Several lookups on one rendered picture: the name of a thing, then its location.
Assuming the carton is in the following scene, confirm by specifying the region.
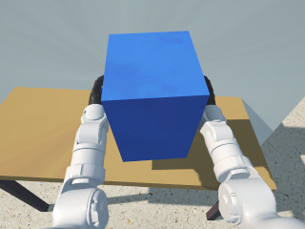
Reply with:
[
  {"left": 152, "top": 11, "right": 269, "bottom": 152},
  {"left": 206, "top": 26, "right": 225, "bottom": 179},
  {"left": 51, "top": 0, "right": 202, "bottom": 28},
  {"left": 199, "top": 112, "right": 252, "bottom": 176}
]
[{"left": 101, "top": 31, "right": 210, "bottom": 162}]

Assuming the robot right forearm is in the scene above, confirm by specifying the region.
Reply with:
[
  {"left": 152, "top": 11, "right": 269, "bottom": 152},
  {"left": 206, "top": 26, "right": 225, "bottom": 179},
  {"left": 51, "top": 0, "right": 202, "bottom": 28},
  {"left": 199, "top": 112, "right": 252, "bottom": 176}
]
[{"left": 198, "top": 104, "right": 277, "bottom": 211}]

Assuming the robot left upper arm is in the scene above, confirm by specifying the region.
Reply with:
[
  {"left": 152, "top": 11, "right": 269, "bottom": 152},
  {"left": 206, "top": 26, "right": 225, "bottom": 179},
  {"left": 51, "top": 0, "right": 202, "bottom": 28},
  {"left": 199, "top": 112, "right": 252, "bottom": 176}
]
[{"left": 41, "top": 187, "right": 110, "bottom": 229}]

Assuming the table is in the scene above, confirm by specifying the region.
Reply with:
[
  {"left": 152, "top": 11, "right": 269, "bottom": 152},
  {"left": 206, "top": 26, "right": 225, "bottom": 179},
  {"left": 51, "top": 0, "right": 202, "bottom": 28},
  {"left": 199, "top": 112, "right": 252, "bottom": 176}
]
[{"left": 0, "top": 87, "right": 277, "bottom": 220}]

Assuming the robot right upper arm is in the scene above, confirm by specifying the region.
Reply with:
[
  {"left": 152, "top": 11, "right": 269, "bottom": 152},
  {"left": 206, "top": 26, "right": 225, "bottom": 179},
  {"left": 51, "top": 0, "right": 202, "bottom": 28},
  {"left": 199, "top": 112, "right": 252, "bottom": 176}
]
[{"left": 218, "top": 177, "right": 305, "bottom": 229}]

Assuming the robot left forearm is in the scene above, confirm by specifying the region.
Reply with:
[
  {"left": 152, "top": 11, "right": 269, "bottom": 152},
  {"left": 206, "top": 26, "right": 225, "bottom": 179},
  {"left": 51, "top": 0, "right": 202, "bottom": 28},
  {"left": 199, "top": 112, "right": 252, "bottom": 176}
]
[{"left": 52, "top": 104, "right": 109, "bottom": 225}]

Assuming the right robot hand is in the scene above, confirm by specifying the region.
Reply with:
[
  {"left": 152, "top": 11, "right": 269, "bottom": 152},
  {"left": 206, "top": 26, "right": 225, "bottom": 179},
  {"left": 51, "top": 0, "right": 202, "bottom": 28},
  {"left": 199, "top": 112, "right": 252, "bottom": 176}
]
[{"left": 204, "top": 75, "right": 216, "bottom": 105}]

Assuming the left robot hand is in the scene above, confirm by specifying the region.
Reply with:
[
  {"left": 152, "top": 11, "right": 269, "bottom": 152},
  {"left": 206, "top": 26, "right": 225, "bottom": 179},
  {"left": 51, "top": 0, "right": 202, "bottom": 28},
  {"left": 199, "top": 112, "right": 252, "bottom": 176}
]
[{"left": 88, "top": 74, "right": 104, "bottom": 106}]

